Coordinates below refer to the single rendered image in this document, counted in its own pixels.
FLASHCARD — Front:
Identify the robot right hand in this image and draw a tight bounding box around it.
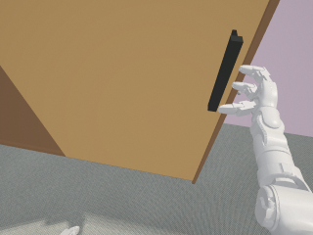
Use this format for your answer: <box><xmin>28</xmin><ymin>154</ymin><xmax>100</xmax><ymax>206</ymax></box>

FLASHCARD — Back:
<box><xmin>217</xmin><ymin>65</ymin><xmax>278</xmax><ymax>117</ymax></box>

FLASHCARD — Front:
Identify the right robot upper arm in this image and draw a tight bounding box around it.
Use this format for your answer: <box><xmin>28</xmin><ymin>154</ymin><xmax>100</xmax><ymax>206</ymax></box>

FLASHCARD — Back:
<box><xmin>254</xmin><ymin>184</ymin><xmax>313</xmax><ymax>235</ymax></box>

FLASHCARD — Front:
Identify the handle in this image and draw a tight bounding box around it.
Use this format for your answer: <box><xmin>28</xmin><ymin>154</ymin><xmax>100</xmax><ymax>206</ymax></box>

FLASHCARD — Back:
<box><xmin>207</xmin><ymin>29</ymin><xmax>244</xmax><ymax>112</ymax></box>

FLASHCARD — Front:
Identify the right robot forearm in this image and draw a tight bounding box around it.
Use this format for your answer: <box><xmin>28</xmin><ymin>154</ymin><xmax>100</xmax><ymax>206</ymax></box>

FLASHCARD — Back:
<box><xmin>249</xmin><ymin>107</ymin><xmax>313</xmax><ymax>195</ymax></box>

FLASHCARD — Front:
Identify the wardrobe door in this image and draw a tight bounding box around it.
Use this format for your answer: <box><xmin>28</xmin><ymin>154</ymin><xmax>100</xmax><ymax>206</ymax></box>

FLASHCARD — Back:
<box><xmin>0</xmin><ymin>66</ymin><xmax>61</xmax><ymax>151</ymax></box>
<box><xmin>0</xmin><ymin>0</ymin><xmax>269</xmax><ymax>181</ymax></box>

